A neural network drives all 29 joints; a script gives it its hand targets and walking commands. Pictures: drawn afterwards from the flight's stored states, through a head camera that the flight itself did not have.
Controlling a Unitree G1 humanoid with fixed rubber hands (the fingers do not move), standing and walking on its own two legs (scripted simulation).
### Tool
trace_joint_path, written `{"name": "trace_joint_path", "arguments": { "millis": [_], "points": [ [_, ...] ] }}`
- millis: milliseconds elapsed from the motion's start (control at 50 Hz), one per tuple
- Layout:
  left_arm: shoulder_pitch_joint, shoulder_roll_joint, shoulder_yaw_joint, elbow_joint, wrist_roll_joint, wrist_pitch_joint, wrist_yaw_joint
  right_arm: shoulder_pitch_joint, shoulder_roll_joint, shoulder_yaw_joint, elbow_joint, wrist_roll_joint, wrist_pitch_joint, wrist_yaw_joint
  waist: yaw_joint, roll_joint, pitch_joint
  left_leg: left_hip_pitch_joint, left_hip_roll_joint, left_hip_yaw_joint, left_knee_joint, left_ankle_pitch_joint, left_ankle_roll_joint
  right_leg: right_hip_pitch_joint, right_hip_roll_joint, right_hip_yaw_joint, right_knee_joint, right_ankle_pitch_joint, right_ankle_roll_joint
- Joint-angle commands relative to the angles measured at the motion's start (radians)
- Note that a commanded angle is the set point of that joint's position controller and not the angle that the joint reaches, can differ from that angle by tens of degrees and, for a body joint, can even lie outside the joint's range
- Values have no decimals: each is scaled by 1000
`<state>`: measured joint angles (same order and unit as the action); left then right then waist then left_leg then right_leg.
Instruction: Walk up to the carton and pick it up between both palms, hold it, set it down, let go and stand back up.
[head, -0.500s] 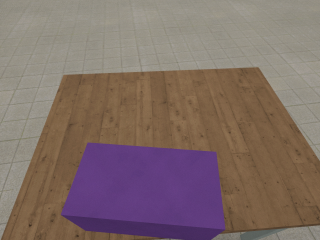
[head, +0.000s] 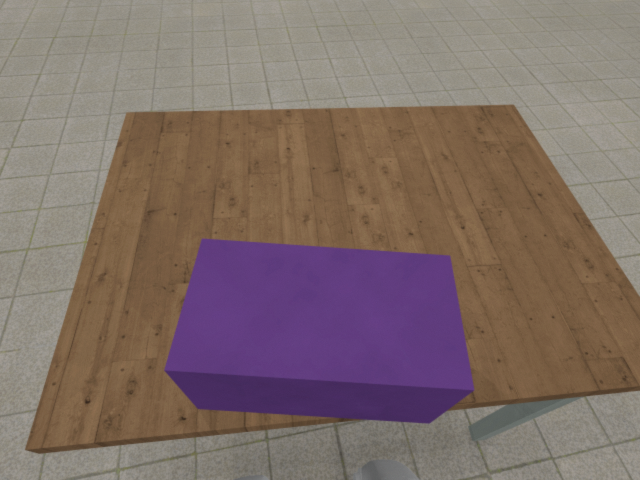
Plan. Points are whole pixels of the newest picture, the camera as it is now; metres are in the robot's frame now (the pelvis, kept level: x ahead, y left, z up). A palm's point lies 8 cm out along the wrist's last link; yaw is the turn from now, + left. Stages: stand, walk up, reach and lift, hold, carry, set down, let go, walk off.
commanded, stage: walk up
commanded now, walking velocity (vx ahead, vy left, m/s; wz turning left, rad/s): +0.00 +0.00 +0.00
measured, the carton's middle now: (320, 334) +0.29 +0.02 +0.00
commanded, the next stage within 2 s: none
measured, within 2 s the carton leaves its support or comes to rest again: neither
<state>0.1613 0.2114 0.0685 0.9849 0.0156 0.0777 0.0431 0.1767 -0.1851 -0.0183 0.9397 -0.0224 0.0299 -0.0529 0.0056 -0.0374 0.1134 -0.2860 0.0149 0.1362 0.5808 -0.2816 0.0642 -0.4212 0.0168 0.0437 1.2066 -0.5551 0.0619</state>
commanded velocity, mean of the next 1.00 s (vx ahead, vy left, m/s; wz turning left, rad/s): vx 0.00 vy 0.00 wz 0.00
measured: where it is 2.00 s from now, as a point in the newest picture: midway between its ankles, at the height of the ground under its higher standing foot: outside the picture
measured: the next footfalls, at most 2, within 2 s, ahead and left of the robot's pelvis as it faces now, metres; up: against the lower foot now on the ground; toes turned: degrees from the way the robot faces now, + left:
right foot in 0.14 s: -0.01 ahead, -0.12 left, +0.00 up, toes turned +0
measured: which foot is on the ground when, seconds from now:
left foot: down 0.00-1.00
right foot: up 0.00-0.12, down 0.14-1.00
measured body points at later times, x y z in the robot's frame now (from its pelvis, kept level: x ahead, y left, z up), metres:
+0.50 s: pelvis +0.00 -0.03 +0.02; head +0.02 -0.03 +0.47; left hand -0.04 +0.17 -0.15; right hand -0.03 -0.24 -0.15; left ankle +0.02 +0.08 -0.73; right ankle -0.05 -0.12 -0.73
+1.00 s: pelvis +0.04 -0.04 +0.01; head +0.04 -0.04 +0.46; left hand -0.01 +0.16 -0.15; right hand +0.03 -0.25 -0.16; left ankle +0.02 +0.08 -0.73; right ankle -0.05 -0.12 -0.73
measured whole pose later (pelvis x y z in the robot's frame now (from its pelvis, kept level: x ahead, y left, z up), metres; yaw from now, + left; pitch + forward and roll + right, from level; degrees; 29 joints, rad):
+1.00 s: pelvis +0.04 -0.04 +0.01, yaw +2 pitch -2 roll +1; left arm 0.39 0.10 -0.02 1.11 0.01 -0.04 0.05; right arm 0.30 -0.12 -0.01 1.14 0.00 -0.01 -0.04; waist 0.00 -0.01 0.02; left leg -0.16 0.02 0.09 0.46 -0.26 0.00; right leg -0.01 0.02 -0.04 0.40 -0.37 -0.04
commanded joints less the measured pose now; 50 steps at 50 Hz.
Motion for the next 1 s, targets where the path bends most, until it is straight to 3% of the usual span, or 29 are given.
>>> {"name": "trace_joint_path", "arguments": {
  "millis": [0,20,40,60,100,120,140,160,180,200,220,260,300,340,380,480,520,580,600,620,640,660,680,780,800,840,860,920,980],
  "points": [
    [136,31,-12,-26,5,-9,-5,108,-135,-27,-27,4,-31,6,-16,174,-233,133,256,-265,-284,236,127,100,-55,21,-301,60,-12],
    [133,32,-5,-11,-6,-8,-9,57,-142,-25,-35,3,-28,10,-6,184,-218,103,236,-296,-346,-33,113,158,-35,-3,-408,49,-21],
    [137,39,-3,-6,-7,-6,-11,25,-168,-34,-39,-5,-21,13,11,226,-175,46,228,-310,-385,-161,101,216,-34,-25,-503,34,-32],
    [144,38,-3,2,-4,-8,-12,17,-170,-39,-34,4,-15,17,18,210,-127,3,220,-319,-405,-176,97,255,-20,-57,-599,67,-46],
    [232,26,-9,51,6,-24,-13,48,-176,-47,4,16,-1,23,48,117,-58,-99,198,-280,-386,-159,45,373,-14,-98,-871,251,-68],
    [268,38,-14,60,15,-39,-13,81,-151,-42,16,26,1,29,48,39,-40,-134,168,-257,-347,-149,5,411,-88,1,-938,263,-87],
    [253,60,-21,69,23,-57,-11,117,-97,-28,19,35,1,36,15,-109,-46,-125,93,-161,-204,-96,-34,368,-242,206,-1042,123,-122],
    [157,88,-25,59,9,-69,-15,97,-62,-23,22,36,7,37,-6,-239,31,-6,15,-91,-167,-80,-39,99,-300,277,-1099,16,-176],
    [71,50,-35,45,6,-83,-16,110,-60,-19,40,30,8,43,-42,-213,105,103,35,-109,-177,-12,-33,-18,-256,237,-1134,-22,-153],
    [47,36,-42,40,10,-95,-18,127,-67,-20,62,22,1,49,-54,-166,97,133,31,-108,-234,69,-38,4,-207,163,-1137,23,-120],
    [61,50,-39,50,6,-102,-17,142,-63,-14,78,18,-12,50,-44,-177,77,196,48,-121,-264,130,-39,23,-174,126,-1114,90,-111],
    [126,15,-52,69,-9,-114,-18,172,-72,-13,111,19,-31,49,-36,-59,-3,230,68,-138,-278,154,-39,121,-141,91,-1078,213,-108],
    [172,22,-54,97,-10,-120,-14,180,-80,-16,132,22,-44,44,-27,-1,-32,199,77,-144,-293,172,-40,229,-133,53,-1025,307,-105],
    [198,9,-57,110,-12,-122,-16,176,-60,-11,142,22,-46,39,-12,22,-33,180,87,-145,-296,189,-39,255,-129,33,-1002,354,-107],
    [230,1,-63,127,-6,-121,-12,175,-51,-6,142,22,-46,34,-9,1,-37,185,90,-149,-289,188,-39,244,-138,35,-991,371,-104],
    [268,-33,-79,149,-9,-121,-10,214,-21,1,176,22,-44,26,-11,65,-6,187,94,-143,-270,215,-49,221,-134,15,-973,433,-99],
    [269,-16,-75,152,-10,-121,-6,221,-8,9,180,18,-46,23,-11,36,7,157,97,-140,-256,259,-42,254,-132,3,-952,503,-102],
    [299,-34,-83,146,-2,-121,-5,227,-16,7,188,21,-47,17,-8,54,-27,170,97,-139,-239,273,-38,277,-139,5,-936,536,-102],
    [311,-37,-83,147,-6,-121,-5,217,-17,6,183,25,-47,17,-4,34,-17,180,99,-136,-236,282,-45,250,-132,6,-928,559,-96],
    [300,-43,-86,148,-4,-121,-3,226,-14,6,189,23,-45,17,-20,51,-13,173,98,-131,-228,289,-41,251,-135,10,-925,575,-101],
    [307,-35,-82,141,-7,-122,-1,231,-13,9,188,24,-47,16,-8,30,-15,170,100,-137,-224,300,-40,260,-131,1,-916,579,-98],
    [306,-44,-87,145,-3,-120,-2,236,0,12,189,21,-48,17,-16,-1,-18,166,104,-138,-228,301,-34,270,-129,-12,-917,576,-102],
    [317,-46,-86,138,-5,-119,1,239,-13,8,191,23,-48,16,-8,31,-5,158,103,-139,-216,306,-38,270,-129,-6,-913,588,-98],
    [345,-48,-85,135,-6,-121,6,229,-18,3,186,25,-49,15,-4,0,-18,180,108,-134,-192,373,-29,262,-132,-3,-885,666,-96],
    [323,-51,-85,133,-6,-120,7,224,-15,3,192,24,-48,15,-16,5,-9,161,106,-129,-187,363,-29,280,-131,-5,-880,683,-95],
    [332,-40,-81,126,-5,-120,8,213,-7,1,188,23,-46,16,-2,-15,-11,170,105,-131,-186,365,-29,268,-126,-12,-883,663,-93],
    [346,-37,-81,125,-3,-121,9,209,-17,3,186,25,-45,16,1,18,-8,176,103,-121,-181,372,-34,260,-132,-6,-884,680,-92],
    [351,-36,-79,121,-7,-124,11,233,-12,0,187,28,-42,15,-13,8,-12,174,102,-118,-160,370,-31,289,-130,-6,-873,747,-99],
    [358,-43,-77,123,-3,-122,10,210,-18,-3,194,20,-39,11,-2,14,10,169,103,-114,-144,388,-30,270,-131,-3,-868,766,-96]
  ]
}}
